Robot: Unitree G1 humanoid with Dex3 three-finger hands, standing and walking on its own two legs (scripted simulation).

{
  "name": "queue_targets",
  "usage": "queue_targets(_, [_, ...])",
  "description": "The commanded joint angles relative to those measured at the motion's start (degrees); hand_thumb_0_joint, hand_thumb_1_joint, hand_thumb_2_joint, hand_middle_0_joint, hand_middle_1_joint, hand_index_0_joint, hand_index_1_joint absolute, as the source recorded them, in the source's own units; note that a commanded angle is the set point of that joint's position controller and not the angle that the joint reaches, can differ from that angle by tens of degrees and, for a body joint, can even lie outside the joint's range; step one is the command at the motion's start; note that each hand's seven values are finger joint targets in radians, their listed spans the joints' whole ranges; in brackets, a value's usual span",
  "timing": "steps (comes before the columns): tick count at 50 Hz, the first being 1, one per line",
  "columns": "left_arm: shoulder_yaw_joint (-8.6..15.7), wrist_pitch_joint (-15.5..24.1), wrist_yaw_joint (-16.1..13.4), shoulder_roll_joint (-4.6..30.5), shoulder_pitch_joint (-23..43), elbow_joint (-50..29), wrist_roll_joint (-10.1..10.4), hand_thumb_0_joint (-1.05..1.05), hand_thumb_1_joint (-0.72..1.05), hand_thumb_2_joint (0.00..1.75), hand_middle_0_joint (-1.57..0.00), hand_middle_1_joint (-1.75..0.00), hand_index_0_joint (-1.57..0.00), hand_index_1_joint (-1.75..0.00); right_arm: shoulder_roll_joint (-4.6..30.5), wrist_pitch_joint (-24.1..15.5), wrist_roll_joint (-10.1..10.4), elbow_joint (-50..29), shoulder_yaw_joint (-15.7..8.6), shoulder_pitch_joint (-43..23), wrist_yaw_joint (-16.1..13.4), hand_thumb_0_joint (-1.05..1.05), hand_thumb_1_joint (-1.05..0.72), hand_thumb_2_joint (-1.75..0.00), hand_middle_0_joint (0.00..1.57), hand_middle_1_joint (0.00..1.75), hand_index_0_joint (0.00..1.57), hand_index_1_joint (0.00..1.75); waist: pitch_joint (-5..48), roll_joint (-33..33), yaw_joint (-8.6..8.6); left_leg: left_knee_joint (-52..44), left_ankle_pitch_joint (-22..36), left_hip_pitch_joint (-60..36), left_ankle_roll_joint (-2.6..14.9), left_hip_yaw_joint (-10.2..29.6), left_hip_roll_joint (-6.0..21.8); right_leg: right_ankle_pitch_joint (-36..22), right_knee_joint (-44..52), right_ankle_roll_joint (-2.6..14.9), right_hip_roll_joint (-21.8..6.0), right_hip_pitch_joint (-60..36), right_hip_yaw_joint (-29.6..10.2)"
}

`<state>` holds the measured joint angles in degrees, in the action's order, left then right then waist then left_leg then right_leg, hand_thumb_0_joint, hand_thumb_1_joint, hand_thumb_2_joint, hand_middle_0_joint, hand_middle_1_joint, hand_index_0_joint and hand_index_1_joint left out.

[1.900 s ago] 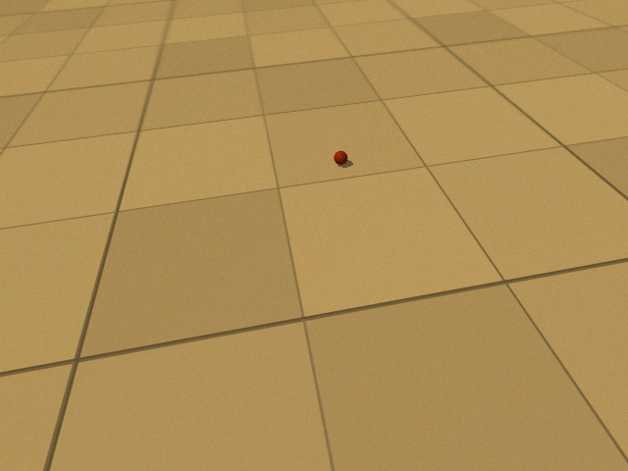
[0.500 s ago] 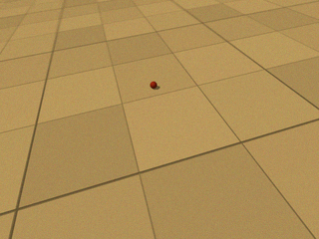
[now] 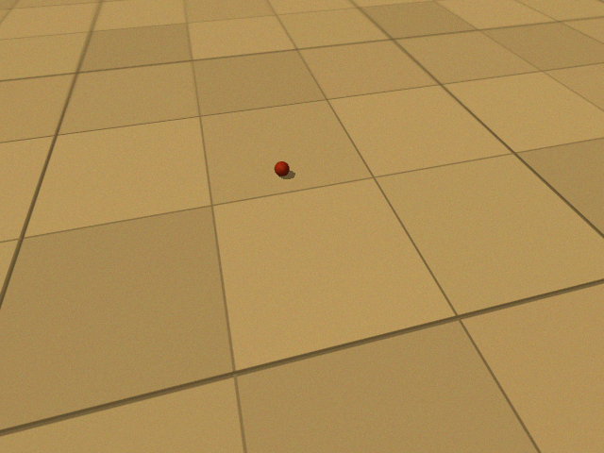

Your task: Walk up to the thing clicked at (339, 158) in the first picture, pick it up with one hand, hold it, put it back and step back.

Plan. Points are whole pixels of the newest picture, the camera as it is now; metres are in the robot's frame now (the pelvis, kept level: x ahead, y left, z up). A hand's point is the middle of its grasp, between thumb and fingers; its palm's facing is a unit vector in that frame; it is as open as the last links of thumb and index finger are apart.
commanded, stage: walk up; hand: left
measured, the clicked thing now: (281, 168) +1.55 +0.26 -0.72
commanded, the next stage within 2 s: none
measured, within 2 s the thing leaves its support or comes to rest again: neither
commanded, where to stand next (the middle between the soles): +1.17 -0.01 m, yaw -3 degrees
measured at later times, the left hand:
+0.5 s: hand (212, 289) +0.43 +0.24 -0.11, palm faces -0.07 -0.90 -0.43, open 7.3 cm
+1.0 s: hand (208, 254) +0.55 +0.28 -0.16, palm faces -0.04 -0.94 -0.34, open 7.4 cm
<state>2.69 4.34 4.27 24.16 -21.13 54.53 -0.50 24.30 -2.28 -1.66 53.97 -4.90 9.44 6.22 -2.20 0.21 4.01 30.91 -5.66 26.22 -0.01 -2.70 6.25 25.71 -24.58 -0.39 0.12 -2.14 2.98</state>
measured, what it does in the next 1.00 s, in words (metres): walks ahead: right foot, then left foot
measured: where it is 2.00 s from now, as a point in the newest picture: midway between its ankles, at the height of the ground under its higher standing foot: (331, 278)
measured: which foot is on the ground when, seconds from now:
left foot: down 0.00-0.46, up 0.48-0.90, down 0.92-1.00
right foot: down 0.00-0.04, up 0.06-0.42, down 0.44-0.94, up 0.96-1.00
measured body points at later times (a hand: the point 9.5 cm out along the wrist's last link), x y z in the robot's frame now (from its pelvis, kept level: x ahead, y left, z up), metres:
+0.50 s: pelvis +0.29 -0.04 -0.01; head +0.30 -0.07 +0.44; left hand +0.43 +0.28 -0.08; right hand +0.29 -0.37 -0.15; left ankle +0.15 +0.13 -0.68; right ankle +0.39 -0.15 -0.72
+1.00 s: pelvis +0.53 +0.00 +0.00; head +0.56 +0.03 +0.45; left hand +0.55 +0.33 -0.13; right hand +0.65 -0.32 -0.08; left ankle +0.63 +0.09 -0.72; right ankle +0.41 -0.14 -0.67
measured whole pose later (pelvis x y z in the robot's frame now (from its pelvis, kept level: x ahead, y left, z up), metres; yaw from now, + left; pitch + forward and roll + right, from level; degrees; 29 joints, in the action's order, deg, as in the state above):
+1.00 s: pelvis +0.53 +0.00 +0.00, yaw -2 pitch -2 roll -2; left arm 2.6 3.3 1.8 24.8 -20.2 53.4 -0.2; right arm 23.4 -4.2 -1.1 49.1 -4.4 10.4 4.9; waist -4.9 1.3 2.2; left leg 37.5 -11.9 23.6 3.0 -4.6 2.5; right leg 27.5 -54.1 2.2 -1.8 11.1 0.8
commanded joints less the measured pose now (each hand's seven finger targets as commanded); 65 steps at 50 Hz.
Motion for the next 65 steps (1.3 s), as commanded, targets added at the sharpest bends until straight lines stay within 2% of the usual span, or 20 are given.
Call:
queue_targets(1, [1.61,0.88,-2.22,8.10,-1.71,-6.46,1.03,0.00,0.90,0.90,-0.20,-0.30,-0.20,-0.30,18.32,-3.31,-2.06,-1.05,-6.50,18.46,-3.11,0.00,-0.90,-0.90,0.20,0.30,0.20,0.30,14.62,-18.99,-11.61,-6.82,-21.20,-44.93,7.87,17.08,9.27,-9.86,-36.10,4.04,-1.03,32.93,0.06])
queue_targets(2, [1.79,0.91,-2.59,9.49,-1.85,-6.49,1.40,0.00,0.90,0.90,-0.20,-0.30,-0.20,-0.30,20.41,-3.50,-0.85,-2.84,-6.84,16.58,-3.69,0.00,-0.90,-0.90,0.20,0.30,0.20,0.30,13.30,-16.75,-10.81,-15.97,-30.05,-45.80,12.00,39.12,18.59,3.69,-42.62,3.67,5.47,43.07,-3.40])
queue_targets(3, [2.55,0.81,-3.25,14.71,-0.43,-6.18,1.13,0.00,0.90,0.90,-0.20,-0.30,-0.20,-0.30,21.46,-3.26,0.97,-3.61,-7.48,13.94,-3.54,0.00,-0.90,-0.90,0.20,0.30,0.20,0.30,13.43,-14.48,-10.50,-16.42,-28.39,-43.92,16.70,41.67,21.60,2.83,-46.67,4.66,0.24,44.02,-9.08])
queue_targets(7, [2.40,1.15,-1.75,12.32,0.91,-4.14,1.92,0.00,0.90,0.90,-0.20,-0.30,-0.20,-0.30,13.42,-3.66,1.91,-6.39,-3.35,5.21,-3.96,0.00,-0.90,-0.90,0.20,0.30,0.20,0.30,1.80,-7.99,-5.32,-16.51,-4.75,-21.78,9.86,10.73,10.15,-8.34,-38.70,2.89,-5.01,34.96,-9.05])
queue_targets(13, [2.41,0.19,0.71,10.47,8.20,-7.24,0.48,0.00,0.90,0.90,-0.20,-0.30,-0.20,-0.30,14.97,-4.78,1.43,-8.33,-3.11,3.55,-3.47,0.00,-0.90,-0.90,0.20,0.30,0.20,0.30,-4.28,-7.47,-4.71,-20.46,-6.12,-16.86,13.42,4.07,11.54,-12.85,-19.44,-0.01,-8.40,34.74,-3.74])
queue_targets(18, [3.49,0.60,1.04,10.48,10.10,-6.40,0.14,0.00,0.90,0.90,-0.20,-0.30,-0.20,-0.30,15.05,-4.22,1.56,-7.83,-2.80,4.98,-3.31,0.00,-0.90,-0.90,0.20,0.30,0.20,0.30,-0.27,-6.35,-4.08,-12.84,-3.26,-14.19,10.15,0.23,8.64,-21.92,-10.78,2.08,-4.79,20.52,1.12])
queue_targets(21, [5.37,0.91,-0.07,13.91,-0.34,-2.98,-0.02,0.00,0.90,0.90,-0.20,-0.30,-0.20,-0.30,12.84,-3.75,1.48,-8.35,-1.79,5.19,-3.53,0.00,-0.90,-0.90,0.20,0.30,0.20,0.30,5.73,3.56,2.26,7.55,3.16,-8.12,6.92,-3.67,4.25,-17.17,-9.01,4.17,-2.33,2.12,1.60])
queue_targets(22, [6.91,1.31,-0.97,17.31,-6.92,-1.93,-0.29,0.00,0.90,0.90,-0.20,-0.30,-0.20,-0.30,9.20,-3.63,1.61,-8.09,-0.59,9.93,-3.39,0.00,-0.90,-0.90,0.20,0.30,0.20,0.30,10.73,15.10,4.68,24.35,-3.74,-3.18,5.01,-5.40,-1.56,-3.91,-2.59,4.77,-7.17,-5.62,-7.53])
queue_targets(23, [7.52,1.70,-1.64,21.48,-6.90,-3.46,-0.10,0.00,0.90,0.90,-0.20,-0.30,-0.20,-0.30,6.90,-3.23,1.63,-8.52,0.42,13.47,-3.41,0.00,-0.90,-0.90,0.20,0.30,0.20,0.30,9.42,20.98,2.43,35.26,-23.04,7.51,2.69,-2.59,-6.87,3.47,6.81,8.93,-21.32,-7.97,-33.49])
queue_targets(24, [7.17,1.57,-1.73,22.28,-4.20,-4.60,0.99,0.00,0.90,0.90,-0.20,-0.30,-0.20,-0.30,13.09,-2.65,1.68,-7.55,-1.06,11.97,-3.99,0.00,-0.90,-0.90,0.20,0.30,0.20,0.30,7.60,13.93,2.44,40.46,-23.77,10.63,1.92,1.59,-5.26,5.08,10.97,13.11,-25.21,-7.05,-42.79])
queue_targets(25, [6.97,1.48,-1.96,21.63,-1.01,-5.59,1.60,0.00,0.90,0.90,-0.20,-0.30,-0.20,-0.30,14.68,-2.57,1.50,-6.95,-1.26,9.18,-4.31,0.00,-0.90,-0.90,0.20,0.30,0.20,0.30,4.58,10.07,2.10,42.45,-21.31,12.34,1.99,3.80,-2.83,1.39,10.91,15.36,-24.98,-3.42,-41.60])
queue_targets(30, [4.53,2.51,-2.67,14.57,5.04,-6.65,1.36,0.00,0.90,0.90,-0.20,-0.30,-0.20,-0.30,10.63,-1.38,2.22,-4.39,-0.69,11.29,-3.23,0.00,-0.90,-0.90,0.20,0.30,0.20,0.30,-0.25,8.92,-3.70,31.78,-8.96,2.76,2.22,6.11,-0.52,-21.75,9.70,8.92,-13.54,12.89,-12.60])
queue_targets(42, [4.94,2.69,-2.48,16.08,1.95,-7.79,0.13,0.00,0.90,0.90,-0.20,-0.30,-0.20,-0.30,8.98,-1.69,0.63,-8.67,-1.81,-3.17,-0.42,0.00,-0.90,-0.90,0.20,0.30,0.20,0.30,-1.81,4.80,-1.01,2.80,-0.55,-3.20,1.44,-0.11,-0.98,-14.41,8.90,10.93,-15.15,12.22,-5.34])
queue_targets(45, [4.40,2.22,-2.76,15.38,4.48,-8.53,-0.22,0.00,0.90,0.90,-0.20,-0.30,-0.20,-0.30,12.00,-2.13,0.27,-5.32,-3.29,8.28,-1.14,0.00,-0.90,-0.90,0.20,0.30,0.20,0.30,4.15,-1.69,-8.10,-0.30,-4.27,-20.79,3.90,0.09,-2.45,-22.62,-6.52,8.94,-13.21,16.34,-2.82])
queue_targets(46, [2.99,1.91,-2.96,11.56,2.24,-8.54,0.04,0.00,0.90,0.90,-0.20,-0.30,-0.20,-0.30,15.65,-2.56,-0.70,-2.95,-4.75,16.89,-2.08,0.00,-0.90,-0.90,0.20,0.30,0.20,0.30,9.68,-10.85,-11.49,-3.51,-12.82,-32.35,6.62,6.67,0.56,-22.11,-24.20,6.38,-8.28,22.98,0.89])
queue_targets(47, [1.43,1.54,-2.75,6.04,-2.44,-8.52,0.59,0.00,0.90,0.90,-0.20,-0.30,-0.20,-0.30,19.50,-2.81,-0.86,-3.85,-5.84,18.78,-3.05,0.00,-0.90,-0.90,0.20,0.30,0.20,0.30,11.67,-23.71,-10.17,-8.60,-20.01,-40.20,8.71,27.39,12.87,3.05,-37.70,3.48,0.31,35.57,0.61])
queue_targets(48, [2.25,0.95,-3.48,11.11,-4.07,-7.39,0.98,0.00,0.90,0.90,-0.20,-0.30,-0.20,-0.30,20.65,-2.96,0.76,-5.86,-5.74,14.98,-3.35,0.00,-0.90,-0.90,0.20,0.30,0.20,0.30,11.08,-16.05,-8.94,-16.61,-25.71,-38.47,12.43,42.01,18.37,4.64,-42.83,3.94,2.14,40.39,-3.21])
queue_targets(51, [2.35,0.82,-3.23,13.82,-1.26,-4.74,1.24,0.00,0.90,0.90,-0.20,-0.30,-0.20,-0.30,14.80,-2.96,2.45,-7.60,-3.42,7.94,-4.11,0.00,-0.90,-0.90,0.20,0.30,0.20,0.30,1.91,-5.45,-5.85,-16.54,-7.20,-24.00,6.40,22.47,11.83,-6.65,-41.86,3.38,-3.29,35.91,-10.86])
queue_targets(54, [2.41,0.03,-2.64,11.54,-3.15,-3.83,1.64,0.00,0.90,0.90,-0.20,-0.30,-0.20,-0.30,12.09,-3.82,2.40,-7.36,-2.32,8.44,-4.45,0.00,-0.90,-0.90,0.20,0.30,0.20,0.30,1.53,-6.07,-4.32,-15.10,11.71,-21.57,6.07,10.77,8.54,-11.29,-37.82,1.87,-4.29,31.94,-9.47])
queue_targets(65, [2.36,-1.21,-0.41,9.28,10.58,-7.98,0.52,0.00,0.90,0.90,-0.20,-0.30,-0.20,-0.30,12.33,-3.96,1.70,-8.42,-2.74,9.83,-4.36,0.00,-0.90,-0.90,0.20,0.30,0.20,0.30,-6.20,-5.42,-6.38,-21.40,1.97,-21.22,6.80,2.78,6.42,-22.05,-14.78,0.57,-5.10,35.19,-3.88])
